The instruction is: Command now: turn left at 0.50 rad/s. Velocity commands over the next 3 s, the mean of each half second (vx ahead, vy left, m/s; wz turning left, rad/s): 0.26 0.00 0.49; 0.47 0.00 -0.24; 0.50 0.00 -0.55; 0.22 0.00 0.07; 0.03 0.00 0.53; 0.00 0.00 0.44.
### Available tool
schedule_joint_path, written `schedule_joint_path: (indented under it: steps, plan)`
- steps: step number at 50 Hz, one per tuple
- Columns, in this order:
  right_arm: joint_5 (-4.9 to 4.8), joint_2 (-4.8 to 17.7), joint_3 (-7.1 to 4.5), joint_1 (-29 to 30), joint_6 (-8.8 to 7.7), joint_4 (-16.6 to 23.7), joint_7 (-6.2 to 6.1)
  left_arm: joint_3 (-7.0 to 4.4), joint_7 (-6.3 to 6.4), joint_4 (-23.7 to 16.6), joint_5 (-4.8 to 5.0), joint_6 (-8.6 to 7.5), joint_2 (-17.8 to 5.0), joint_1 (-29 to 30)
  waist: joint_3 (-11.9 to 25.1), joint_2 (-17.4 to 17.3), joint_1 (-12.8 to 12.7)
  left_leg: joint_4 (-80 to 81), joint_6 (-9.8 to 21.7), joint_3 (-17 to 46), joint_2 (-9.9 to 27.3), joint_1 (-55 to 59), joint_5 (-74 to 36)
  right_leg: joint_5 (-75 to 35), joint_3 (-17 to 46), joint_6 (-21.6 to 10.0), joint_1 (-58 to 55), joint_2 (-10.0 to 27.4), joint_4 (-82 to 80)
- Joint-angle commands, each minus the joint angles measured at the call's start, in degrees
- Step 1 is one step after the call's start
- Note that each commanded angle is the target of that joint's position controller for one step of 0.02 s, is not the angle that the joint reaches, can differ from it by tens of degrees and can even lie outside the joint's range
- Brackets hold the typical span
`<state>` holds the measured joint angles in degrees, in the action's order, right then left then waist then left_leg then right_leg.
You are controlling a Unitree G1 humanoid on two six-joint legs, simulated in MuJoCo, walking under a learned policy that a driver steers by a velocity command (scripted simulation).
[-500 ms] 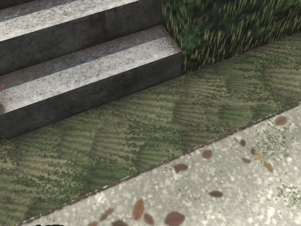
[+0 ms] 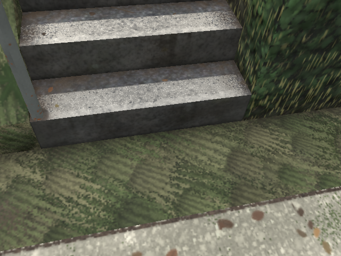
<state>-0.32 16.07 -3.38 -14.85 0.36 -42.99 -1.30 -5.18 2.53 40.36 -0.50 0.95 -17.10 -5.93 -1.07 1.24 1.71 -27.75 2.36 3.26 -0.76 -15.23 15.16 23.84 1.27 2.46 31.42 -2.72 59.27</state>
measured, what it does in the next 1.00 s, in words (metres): walks ahead: right foot, then left foot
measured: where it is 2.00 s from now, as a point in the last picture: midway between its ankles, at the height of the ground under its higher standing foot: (151, 177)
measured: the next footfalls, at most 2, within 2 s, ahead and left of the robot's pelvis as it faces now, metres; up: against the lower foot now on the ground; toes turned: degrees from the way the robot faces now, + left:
right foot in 0.24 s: +0.08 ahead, -0.13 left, +0.00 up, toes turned +12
left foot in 0.66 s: +0.29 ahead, +0.21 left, +0.00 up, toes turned +15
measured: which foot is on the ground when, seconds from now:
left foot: down 0.00-0.24, up 0.26-0.64, down 0.66-1.00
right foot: up 0.00-0.22, down 0.24-0.66, up 0.68-1.00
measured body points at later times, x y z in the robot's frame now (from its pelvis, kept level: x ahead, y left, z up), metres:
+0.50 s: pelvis +0.10 +0.00 +0.00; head +0.13 -0.01 +0.45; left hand +0.05 +0.27 -0.11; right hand +0.35 -0.20 -0.09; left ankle +0.15 +0.18 -0.68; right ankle +0.04 -0.14 -0.74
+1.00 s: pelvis +0.33 +0.11 +0.00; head +0.35 +0.12 +0.45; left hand +0.46 +0.38 -0.11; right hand +0.37 -0.17 -0.12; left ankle +0.25 +0.20 -0.74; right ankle +0.46 -0.01 -0.68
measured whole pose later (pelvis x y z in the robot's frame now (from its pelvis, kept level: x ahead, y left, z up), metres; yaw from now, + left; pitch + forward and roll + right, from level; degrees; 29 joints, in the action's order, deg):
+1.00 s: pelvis +0.33 +0.11 +0.00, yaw +5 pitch +1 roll +2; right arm 1.9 15.0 -3.5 -23.3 -5.3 -46.5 0.5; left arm -3.3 -4.2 43.7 -2.4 -0.1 -16.4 -9.0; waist -1.0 2.7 2.3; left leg -14.4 1.1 -10.7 -0.3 -1.7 13.9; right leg 4.1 -0.3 -1.8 39.0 4.0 52.5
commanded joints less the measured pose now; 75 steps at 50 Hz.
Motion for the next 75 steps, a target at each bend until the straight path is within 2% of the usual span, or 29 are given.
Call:
schedule_joint_path:
  steps: [1, 6, 10, 11, 12, 13, 14, 16, 19, 26, 30, 33, 34, 35, 36, 39, 40, 44, 54, 56, 58, 59, 60, 61, 63, 64, 65, 68, 75]
  plan:
    - [-0.54, 9.3, -2.63, 1.9, -0.17, 5.1, -0.99, -0.17, 0.0, -4.7, 0.54, -1.17, -1.7, 2.8, 7.0, -7.6, -0.9, 5.0, 10.0, 13.8, 12.3, 12.8, -35.0, -3.1, 2.0, 1.5, 5.4, 0.8, -3.7]
    - [-1.08, 10.7, -3.35, 0.1, 0.6, 6.4, -1.11, 0.01, -2.04, -5.6, 1.73, -2.59, -2.4, 5.9, 4.8, -11.4, 1.5, 10.1, 10.8, 19.8, 10.5, 6.1, 4.9, -3.1, 1.2, 0.8, -2.9, -0.2, -20.0]
    - [-1.14, 9.9, -2.88, 2.6, 0.06, 7.7, -0.41, -1.13, -3.04, -4.3, 2.52, -5.31, -3.7, 0.5, 2.9, -11.6, -2.3, 8.6, 8.9, 23.7, 7.7, -0.8, 13.6, -9.1, 0.3, -2.0, -16.8, -0.7, -36.3]
    - [-1.05, 8.1, -2.35, 3.1, -0.2, 8.3, -0.43, -1.66, -2.85, -3.4, 2.3, -5.85, -4.6, -2.3, 3.9, -10.1, -3.7, 5.2, 6.9, 22.4, 5.5, -4.7, 13.5, -11.5, 1.3, -3.2, -24.2, 1.7, -39.1]
    - [-0.62, 4.5, -1.24, 4.0, -0.59, 9.3, -0.27, -2.37, -2.35, -2.3, 1.39, -6.15, -6.9, -8.9, 7.8, -4.7, -6.1, -6.0, 3.9, 17.8, 2.2, -13.0, 17.8, -7.7, 9.4, -6.1, -35.8, 10.8, -39.9]
    - [-1.28, 2.0, -0.57, 4.9, -1.33, 12.4, -0.15, -3.33, -2.4, -1.1, -0.52, -6.06, -12.3, -13.9, 6.9, 9.7, -5.9, -21.0, 1.3, 7.0, -5.3, -27.9, 21.4, 5.9, 29.9, -13.3, -40.5, 22.9, -45.6]
    - [-1.47, 6.7, -1.65, 6.1, -2.12, 13.3, 0.01, -3.28, -2.82, -0.9, -0.93, -6.73, -11.2, -12.9, 1.6, 9.9, -5.2, -30.2, 0.3, 7.7, 0.1, -34.2, 18.9, 12.8, 37.5, -17.7, -35.6, 28.0, -48.1]
    - [-1.1, 9.1, -2.79, 4.4, -2.05, 10.9, 0.66, -1.57, -2.23, -2.0, 0.82, -6.93, -5.4, -8.5, -2.4, 6.6, -3.7, -35.8, -1.1, 6.3, 2.6, -35.9, 10.1, 9.5, 25.8, -14.3, -33.6, 21.6, -48.6]
    - [-0.8, 5.2, -1.86, 5.3, -3.14, 10.6, 1.7, -0.71, -2.19, -0.6, 0.28, -7.26, -4.1, -10.0, -2.5, 4.9, -4.1, -36.9, -1.9, 5.1, 3.6, -33.8, 0.0, -7.1, 14.2, -12.5, -30.4, 17.1, -50.0]
    - [-0.48, 0.8, 0.48, 14.3, -4.48, 13.2, 3.17, -0.81, -2.54, 3.2, 1.68, -6.57, -7.2, -13.3, -3.1, 4.8, -6.5, -15.0, -3.4, -3.5, 4.5, -23.6, -10.6, -21.3, 2.5, -12.7, -25.8, 14.3, -50.6]
    - [-1.37, 3.5, -0.5, 15.2, -5.35, 14.5, 4.02, -1.04, -2.83, 4.9, 2.74, -5.64, -9.8, -15.9, -3.3, 6.1, -5.0, -5.9, -1.1, -4.5, 2.2, -15.1, -6.8, -25.1, 5.8, -12.3, -27.2, 17.7, -47.9]
    - [-0.72, 9.4, -3.84, -3.5, -5.33, 9.9, 2.76, -0.04, -2.57, 5.0, 2.17, -5.44, -8.1, -15.0, 8.6, 4.2, 5.9, -2.3, 3.2, -4.0, 1.8, 14.8, -9.7, -40.3, 0.8, -7.8, -19.8, 12.7, -24.9]
    - [1.08, 14.8, -5.01, -13.1, -4.77, 9.0, 1.64, 1.89, -2.65, 2.6, 0.52, -5.86, -2.1, -16.4, 19.3, -7.2, 7.9, -2.3, 8.1, 14.8, 17.9, 34.6, -5.5, -17.8, -2.3, -4.3, -3.3, 7.0, -2.6]
    - [1.82, 15.1, -4.46, -13.9, -4.87, 8.8, 1.99, 2.59, -2.61, 2.5, 2.03, -6.77, -0.2, -20.5, 26.6, -18.6, 5.5, 8.2, 13.8, 38.4, 26.5, 37.9, 4.8, 10.2, 5.3, -3.3, 6.7, 1.2, 10.7]
    - [1.14, 10.0, -3.09, -10.9, -5.09, 8.5, 2.3, 0.78, -2.63, 2.7, 3.62, -6.69, -6.2, -17.3, 17.9, -12.6, 5.7, 10.2, 11.8, 33.3, 24.3, 31.6, 9.9, 6.7, 7.8, -3.4, 12.0, 4.2, 16.4]
    - [0.52, 4.4, -1.37, -0.7, -5.82, 7.6, 2.77, 0.29, -2.37, 1.8, 2.17, -5.45, -5.4, -12.3, 3.7, -8.9, 0.1, 14.8, 8.1, 12.5, 17.2, 11.3, -0.5, -6.6, 4.9, -3.8, 8.9, 10.2, 11.2]
    - [3.44, 3.3, -0.4, -1.6, -5.4, 5.8, 2.1, 1.45, -4.08, 4.0, -3.84, -3.44, -1.9, -15.0, 1.8, -4.2, -2.2, 16.5, 5.3, 7.0, 16.4, 3.9, -7.3, -7.6, 2.0, -3.9, 1.9, 8.5, 8.6]
    - [2.05, 4.9, -1.29, -1.6, -7.29, 3.2, 2.21, 1.14, -6.05, 2.6, -1.64, -1.05, -1.6, -11.7, -1.1, -8.4, -3.7, 20.3, 6.0, -2.0, 15.5, 2.7, -13.2, -14.9, 1.5, -4.1, 4.7, 8.6, 5.8]
    - [2.06, 6.6, -1.62, -8.6, -5.86, -3.0, 0.76, 2.5, -8.45, -3.5, -2.32, -1.76, -1.5, 7.4, -5.2, -6.0, 1.0, 19.6, 4.2, -12.7, 17.6, 16.7, -18.0, -17.5, -5.3, -8.0, 4.6, 6.6, -21.7]
    - [2.31, 9.6, -2.3, -9.1, -4.93, -3.6, 0.63, 2.12, -7.74, -3.4, -2.14, -1.95, -2.1, 6.3, -3.8, -5.9, 1.0, 11.8, 3.2, -15.6, 16.3, 19.3, -34.8, -12.5, -9.1, -9.2, 0.0, 2.7, -24.7]
    - [1.74, 9.8, -1.98, -10.2, -4.08, -4.7, 0.33, 1.09, -6.29, -1.0, -2.77, -2.67, -3.8, -3.9, 3.5, -5.7, -4.1, -6.4, 2.4, -17.9, 16.0, 18.1, -50.0, -9.1, -10.5, -12.2, -13.9, -2.4, -28.3]
    - [1.97, 9.2, -1.52, -9.6, -3.91, -3.5, 0.08, -0.32, -5.23, 2.5, -3.44, -3.05, -7.0, -15.2, 10.4, -2.7, -8.6, -21.7, 0.6, -18.3, 14.1, 9.0, -39.8, -6.8, -4.6, -14.7, -29.2, 0.1, -30.1]
    - [1.28, 3.5, 0.05, -10.5, -4.45, 1.7, 1.13, -2.74, -4.28, 2.6, -3.48, -3.08, -15.7, -19.4, 16.7, 11.5, -8.0, -44.2, -3.0, -18.6, 6.5, -17.4, -5.5, 4.1, 25.4, -22.6, -49.5, 18.1, -32.9]
    - [1.76, 5.4, -0.43, -4.6, -5.3, 3.1, 1.8, -2.93, -3.85, 1.8, -1.66, -2.54, -16.4, -19.5, 20.0, 10.3, -9.0, -51.9, -3.6, -5.9, -0.4, -27.3, 15.9, -0.9, 45.6, -24.9, -52.3, 23.5, -44.2]
    - [0.98, 5.4, 0.07, -0.4, -5.97, 2.7, 2.32, -1.74, -2.98, 3.2, -0.6, -2.3, -11.3, -14.5, 5.1, 1.1, -5.6, -43.8, -2.0, -1.5, 6.4, -27.8, 4.1, -14.1, 27.2, -20.1, -38.5, 18.9, -43.3]
    - [1.86, 5.4, -0.01, -1.7, -5.54, 1.5, 2.14, -1.03, -2.78, 2.8, -0.11, -2.71, -9.2, -11.5, 2.3, -1.0, -2.8, -39.0, -2.1, -1.6, 7.8, -22.8, 2.5, -22.2, 21.4, -17.8, -31.2, 15.7, -44.4]
    - [3.21, 5.1, 0.33, -2.3, -4.61, 1.1, 1.92, -0.6, -2.71, 2.6, 0.04, -3.4, -8.3, -8.9, 1.8, -1.1, -0.9, -35.9, -2.7, -1.8, 7.9, -18.5, 2.0, -26.4, 18.1, -17.3, -26.8, 14.0, -45.5]
    - [3.55, 3.8, 0.94, -1.9, -2.33, 1.4, 2.17, -0.19, -2.96, 4.1, 0.74, -4.86, -8.1, -9.6, 2.5, 1.0, 0.0, -32.1, -4.8, -2.8, 7.2, -15.3, 0.4, -31.1, 13.1, -18.1, -23.5, 9.9, -47.0]
    - [3.1, 2.8, 1.84, 12.6, -3.86, 5.2, 2.83, -1.05, -2.88, 7.6, 0.16, -5.07, -9.3, -14.4, 0.5, 3.0, -4.8, -11.3, -5.5, -3.9, 3.6, -15.5, -13.6, -33.2, 12.5, -15.1, -25.0, 7.9, -45.4]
